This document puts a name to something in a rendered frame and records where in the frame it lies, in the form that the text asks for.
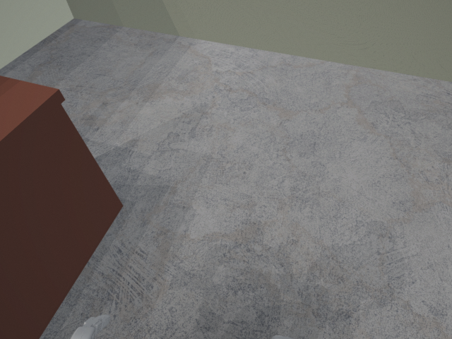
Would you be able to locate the table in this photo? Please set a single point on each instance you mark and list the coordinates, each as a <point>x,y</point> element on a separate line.
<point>56,205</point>

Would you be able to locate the left robot hand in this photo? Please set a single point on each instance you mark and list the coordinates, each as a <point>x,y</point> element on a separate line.
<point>91,327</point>

